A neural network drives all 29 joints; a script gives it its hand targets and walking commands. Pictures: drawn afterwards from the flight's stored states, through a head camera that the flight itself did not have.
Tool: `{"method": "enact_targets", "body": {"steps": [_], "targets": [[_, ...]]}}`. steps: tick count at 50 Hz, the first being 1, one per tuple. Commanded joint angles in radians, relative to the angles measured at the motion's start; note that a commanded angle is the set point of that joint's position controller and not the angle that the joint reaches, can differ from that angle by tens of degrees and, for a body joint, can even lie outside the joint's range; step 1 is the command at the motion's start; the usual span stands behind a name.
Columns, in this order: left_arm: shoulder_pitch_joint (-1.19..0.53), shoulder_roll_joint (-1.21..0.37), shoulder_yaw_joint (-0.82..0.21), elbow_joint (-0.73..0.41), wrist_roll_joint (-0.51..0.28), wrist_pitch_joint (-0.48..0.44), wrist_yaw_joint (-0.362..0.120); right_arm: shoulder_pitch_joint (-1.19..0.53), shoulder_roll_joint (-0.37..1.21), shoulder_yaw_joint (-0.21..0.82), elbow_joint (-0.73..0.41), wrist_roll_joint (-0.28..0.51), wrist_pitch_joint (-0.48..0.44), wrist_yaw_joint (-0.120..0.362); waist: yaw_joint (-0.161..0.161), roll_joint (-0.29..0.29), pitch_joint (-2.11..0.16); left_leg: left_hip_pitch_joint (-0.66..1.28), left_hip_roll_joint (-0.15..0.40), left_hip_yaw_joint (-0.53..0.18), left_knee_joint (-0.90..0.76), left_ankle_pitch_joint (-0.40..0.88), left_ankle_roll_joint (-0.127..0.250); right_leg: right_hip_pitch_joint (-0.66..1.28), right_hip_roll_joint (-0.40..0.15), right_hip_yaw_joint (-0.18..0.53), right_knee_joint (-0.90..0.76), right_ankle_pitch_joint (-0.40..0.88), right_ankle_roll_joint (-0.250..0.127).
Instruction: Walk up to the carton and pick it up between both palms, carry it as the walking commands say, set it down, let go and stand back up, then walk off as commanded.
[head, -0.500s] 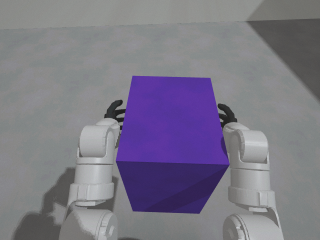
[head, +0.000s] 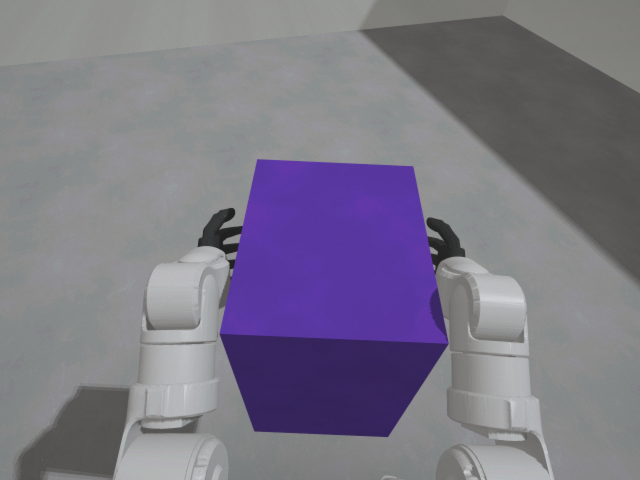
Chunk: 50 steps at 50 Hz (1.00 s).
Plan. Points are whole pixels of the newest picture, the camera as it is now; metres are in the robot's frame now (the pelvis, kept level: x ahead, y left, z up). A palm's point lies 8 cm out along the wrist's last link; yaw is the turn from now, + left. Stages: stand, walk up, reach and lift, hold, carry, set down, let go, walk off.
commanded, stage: carry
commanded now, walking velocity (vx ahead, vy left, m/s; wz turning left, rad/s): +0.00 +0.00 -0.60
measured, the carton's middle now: (327, 309) +0.33 +0.02 +0.03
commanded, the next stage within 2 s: none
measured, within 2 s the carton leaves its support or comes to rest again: neither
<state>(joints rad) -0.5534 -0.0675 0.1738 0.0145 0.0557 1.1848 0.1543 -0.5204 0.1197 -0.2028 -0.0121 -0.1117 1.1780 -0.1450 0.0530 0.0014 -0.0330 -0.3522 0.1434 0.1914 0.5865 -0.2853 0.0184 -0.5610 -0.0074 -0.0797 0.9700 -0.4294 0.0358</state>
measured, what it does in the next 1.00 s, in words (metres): walks backwards, turning right: right foot, then left foot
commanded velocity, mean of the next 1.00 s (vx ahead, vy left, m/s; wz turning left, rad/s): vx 0.00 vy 0.00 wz -0.60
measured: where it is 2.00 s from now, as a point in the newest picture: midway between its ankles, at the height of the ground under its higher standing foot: outside the picture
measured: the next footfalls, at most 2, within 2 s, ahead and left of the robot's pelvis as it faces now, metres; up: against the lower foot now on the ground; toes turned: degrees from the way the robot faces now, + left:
right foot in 0.14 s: +0.01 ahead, -0.15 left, +0.00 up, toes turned -13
left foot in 0.54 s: -0.05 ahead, +0.07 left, +0.00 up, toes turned -13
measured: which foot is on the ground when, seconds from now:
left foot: down 0.00-0.14, up 0.16-0.52, down 0.54-0.92, up 0.94-1.00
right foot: up 0.00-0.12, down 0.14-0.56, up 0.58-0.90, down 0.92-1.00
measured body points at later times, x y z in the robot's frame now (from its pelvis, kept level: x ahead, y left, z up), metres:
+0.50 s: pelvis -0.09 -0.03 -0.01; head -0.07 -0.03 +0.44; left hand +0.28 +0.00 +0.09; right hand +0.21 -0.27 +0.09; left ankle -0.08 +0.08 -0.72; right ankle -0.03 -0.14 -0.74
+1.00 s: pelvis -0.19 -0.04 -0.01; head -0.18 -0.05 +0.44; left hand +0.17 -0.14 +0.08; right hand +0.00 -0.36 +0.08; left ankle -0.11 +0.08 -0.69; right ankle -0.22 -0.13 -0.74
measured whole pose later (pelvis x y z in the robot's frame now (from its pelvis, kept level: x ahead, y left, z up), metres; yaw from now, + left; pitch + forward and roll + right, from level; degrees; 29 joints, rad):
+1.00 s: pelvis -0.19 -0.04 -0.01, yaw -36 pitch +3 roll -1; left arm -0.53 -0.13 0.16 0.03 0.11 1.16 0.15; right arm -0.48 0.08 -0.21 -0.03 -0.08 1.18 -0.14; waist -0.01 0.03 -0.04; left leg -0.52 0.18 0.13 1.00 -0.56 -0.11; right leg -0.40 0.02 -0.12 0.60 -0.26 -0.05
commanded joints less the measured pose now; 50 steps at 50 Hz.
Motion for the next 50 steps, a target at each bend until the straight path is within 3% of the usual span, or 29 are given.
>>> {"method": "enact_targets", "body": {"steps": [1,4,6,7,8,9,10,11,14,21,24,26,27,28,29,30,31,32,34,35,38,41,43,44,45,46,47,48,50], "targets": [[-0.603,-1.096,-0.717,-0.025,-0.427,-0.004,-0.234,-0.632,0.926,0.632,-0.094,0.406,-0.01,0.236,-0.072,0.231,-0.372,0.321,0.218,-0.09,-0.092,0.623,0.071,0.032,0.032,-0.08,-0.154,-0.017,0.006],[-0.568,-1.088,-0.698,0.003,-0.407,0.004,-0.235,-0.598,0.918,0.627,-0.059,0.396,-0.005,0.238,-0.072,0.262,-0.4,0.363,0.241,-0.083,-0.032,0.636,0.053,0.108,0.047,-0.11,-0.351,0.042,-0.002],[-0.547,-1.088,-0.682,0.025,-0.393,0.003,-0.238,-0.603,0.922,0.632,-0.043,0.398,-0.009,0.241,-0.051,0.206,-0.405,0.257,0.208,-0.035,0.075,0.528,-0.03,0.294,0.014,-0.092,-0.574,0.232,-0.017],[-0.57,-1.08,-0.672,0.028,-0.391,0.0,-0.239,-0.644,0.917,0.637,-0.04,0.408,-0.011,0.242,-0.044,0.113,-0.415,0.106,0.176,-0.035,0.161,0.336,-0.074,0.424,-0.08,0.039,-0.588,0.344,-0.038],[-0.521,-1.064,-0.634,0.061,-0.363,0.0,-0.24,-0.62,0.925,0.64,-0.006,0.398,0.0,0.247,-0.03,-0.142,-0.409,-0.179,0.069,-0.022,0.283,-0.038,-0.13,0.569,-0.267,0.3,-0.523,0.756,-0.13],[-0.539,-1.064,-0.637,0.06,-0.361,-0.011,-0.24,-0.685,0.958,0.677,-0.012,0.431,0.001,0.252,-0.027,-0.281,-0.376,-0.318,-0.021,-0.044,0.432,-0.398,-0.145,0.583,-0.36,0.416,-0.5,1.035,-0.243],[-0.622,-1.061,-0.653,0.018,-0.379,-0.016,-0.239,-0.733,0.983,0.706,-0.006,0.455,-0.008,0.256,-0.035,-0.188,-0.387,-0.327,-0.01,-0.119,0.532,-0.381,-0.131,0.597,-0.325,0.348,-0.479,1.037,-0.245],[-0.584,-1.065,-0.636,-0.004,-0.363,-0.017,-0.238,-0.691,1.019,0.715,-0.006,0.465,-0.007,0.259,-0.034,-0.151,-0.388,-0.321,-0.003,-0.136,0.565,-0.327,-0.125,0.563,-0.297,0.296,-0.497,0.884,-0.224],[-0.59,-1.062,-0.626,-0.079,-0.345,-0.031,-0.227,-0.722,1.049,0.732,-0.066,0.508,-0.019,0.259,-0.038,-0.144,-0.409,-0.306,-0.011,-0.129,0.567,-0.184,-0.123,0.524,-0.212,0.229,-0.496,0.656,-0.196],[-0.565,-1.014,-0.638,-0.062,-0.332,-0.012,-0.225,-0.703,1.021,0.724,-0.039,0.49,-0.009,0.242,-0.029,-0.161,-0.427,-0.197,-0.088,-0.134,0.354,-0.19,-0.089,0.463,-0.227,0.373,-0.546,0.541,-0.225],[-0.593,-1.016,-0.65,-0.06,-0.346,-0.005,-0.23,-0.692,1.021,0.703,-0.01,0.474,-0.008,0.239,-0.03,-0.173,-0.439,-0.066,-0.131,-0.127,0.185,-0.189,-0.068,0.4,-0.203,0.397,-0.569,0.504,-0.199],[-0.612,-1.021,-0.66,-0.059,-0.356,-0.002,-0.231,-0.675,1.023,0.684,0.008,0.461,-0.009,0.238,-0.044,-0.157,-0.451,0.103,-0.147,-0.113,-0.027,-0.119,-0.045,0.316,-0.166,0.373,-0.554,0.468,-0.155],[-0.614,-1.024,-0.663,-0.053,-0.36,0.0,-0.232,-0.645,1.023,0.671,0.027,0.451,-0.009,0.238,-0.06,-0.124,-0.461,0.27,-0.1,-0.131,-0.149,-0.046,-0.026,0.192,-0.136,0.335,-0.515,0.423,-0.105],[-0.618,-1.033,-0.669,-0.052,-0.368,0.001,-0.234,-0.63,1.01,0.656,0.035,0.438,-0.014,0.237,-0.071,0.03,-0.427,0.412,0.051,-0.278,-0.215,-0.043,0.031,-0.02,-0.052,0.235,-0.399,0.245,-0.035],[-0.703,-1.045,-0.702,-0.089,-0.392,0.0,-0.239,-0.644,0.988,0.643,0.033,0.434,-0.031,0.238,-0.095,0.332,-0.376,0.366,0.333,-0.515,-0.278,0.11,0.18,-0.207,0.065,0.066,-0.077,-0.09,0.005],[-0.667,-1.073,-0.701,-0.081,-0.386,0.002,-0.242,-0.596,1.006,0.648,-0.003,0.428,-0.022,0.24,-0.077,0.245,-0.347,0.271,0.402,-0.471,-0.264,0.3,0.217,-0.191,-0.017,0.071,0.135,-0.129,0.013],[-0.632,-1.09,-0.702,-0.065,-0.393,0.001,-0.248,-0.575,1.005,0.646,-0.029,0.421,-0.018,0.239,-0.071,0.138,-0.326,0.22,0.347,-0.382,-0.233,0.386,0.195,-0.149,-0.024,0.084,0.226,-0.068,0.002],[-0.624,-1.097,-0.709,-0.053,-0.404,-0.003,-0.252,-0.601,0.991,0.652,-0.067,0.414,-0.02,0.24,-0.063,0.086,-0.311,0.204,0.278,-0.283,-0.207,0.411,0.144,-0.129,-0.023,0.081,0.253,0.006,-0.001],[-0.625,-1.091,-0.719,-0.045,-0.423,-0.011,-0.252,-0.642,0.957,0.654,-0.108,0.418,-0.023,0.241,-0.055,0.135,-0.307,0.26,0.203,-0.161,-0.154,0.501,0.076,-0.13,-0.015,0.038,0.166,0.045,0.007],[-0.581,-1.092,-0.722,-0.034,-0.421,-0.01,-0.249,-0.618,0.946,0.65,-0.115,0.413,-0.02,0.24,-0.057,0.165,-0.311,0.289,0.19,-0.13,-0.134,0.548,0.065,-0.116,-0.004,0.01,0.104,0.031,0.012],[-0.542,-1.083,-0.731,-0.054,-0.418,-0.009,-0.239,-0.573,0.928,0.646,-0.122,0.408,-0.01,0.241,-0.068,0.224,-0.338,0.304,0.203,-0.088,-0.111,0.62,0.063,-0.019,0.025,-0.067,-0.061,0.002,0.018],[-0.527,-1.071,-0.722,-0.049,-0.401,-0.001,-0.235,-0.547,0.917,0.646,-0.1,0.405,-0.003,0.244,-0.079,0.269,-0.363,0.335,0.239,-0.093,-0.08,0.65,0.063,0.053,0.046,-0.106,-0.226,0.016,0.013],[-0.496,-1.071,-0.704,-0.026,-0.386,0.004,-0.237,-0.537,0.917,0.65,-0.086,0.399,-0.003,0.247,-0.07,0.273,-0.383,0.361,0.247,-0.078,-0.019,0.651,0.033,0.117,0.052,-0.121,-0.395,0.079,0.001],[-0.472,-1.074,-0.697,-0.013,-0.377,0.005,-0.239,-0.532,0.92,0.652,-0.078,0.398,-0.004,0.248,-0.056,0.251,-0.393,0.317,0.235,-0.049,0.044,0.611,-0.01,0.22,0.041,-0.124,-0.528,0.186,-0.008],[-0.489,-1.068,-0.693,-0.013,-0.373,0.001,-0.24,-0.555,0.919,0.656,-0.077,0.405,-0.007,0.25,-0.05,0.184,-0.397,0.218,0.202,-0.027,0.121,0.489,-0.062,0.338,-0.005,-0.064,-0.61,0.262,-0.014],[-0.505,-1.055,-0.681,-0.011,-0.371,0.0,-0.242,-0.595,0.904,0.66,-0.074,0.41,-0.006,0.251,-0.043,0.062,-0.395,0.018,0.164,-0.043,0.223,0.211,-0.105,0.469,-0.124,0.104,-0.584,0.483,-0.044],[-0.382,-1.045,-0.629,0.037,-0.319,0.0,-0.242,-0.509,0.946,0.68,-0.044,0.398,0.015,0.259,-0.029,-0.275,-0.383,-0.291,0.006,-0.007,0.371,-0.301,-0.165,0.612,-0.36,0.43,-0.511,1.006,-0.191],[-0.557,-1.041,-0.677,-0.024,-0.371,-0.014,-0.242,-0.68,0.96,0.727,-0.06,0.446,-0.003,0.259,-0.035,-0.234,-0.387,-0.363,-0.005,-0.08,0.536,-0.419,-0.156,0.651,-0.356,0.397,-0.452,1.197,-0.243],[-0.482,-1.055,-0.648,-0.054,-0.345,-0.015,-0.242,-0.602,1.025,0.744,-0.053,0.462,-0.006,0.264,-0.035,-0.134,-0.396,-0.352,0.015,-0.141,0.604,-0.316,-0.14,0.589,-0.289,0.289,-0.484,0.881,-0.204]]}}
